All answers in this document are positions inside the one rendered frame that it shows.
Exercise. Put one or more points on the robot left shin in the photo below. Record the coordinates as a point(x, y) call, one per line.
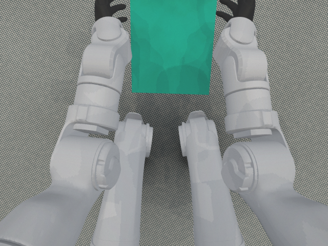
point(122, 124)

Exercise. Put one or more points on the robot right hand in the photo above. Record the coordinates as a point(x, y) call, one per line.
point(244, 8)

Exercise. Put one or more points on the robot right upper arm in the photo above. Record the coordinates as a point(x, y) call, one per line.
point(263, 173)

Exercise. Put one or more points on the robot right forearm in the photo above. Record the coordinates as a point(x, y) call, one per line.
point(246, 84)

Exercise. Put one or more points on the carton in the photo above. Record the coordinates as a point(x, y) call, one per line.
point(172, 45)

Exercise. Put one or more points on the robot left upper arm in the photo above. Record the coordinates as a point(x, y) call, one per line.
point(81, 168)

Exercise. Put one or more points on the robot left forearm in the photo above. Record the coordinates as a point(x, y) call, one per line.
point(99, 82)

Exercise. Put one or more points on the robot left hand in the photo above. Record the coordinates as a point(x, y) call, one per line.
point(102, 9)

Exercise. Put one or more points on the right robot thigh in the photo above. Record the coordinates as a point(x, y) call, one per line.
point(215, 222)

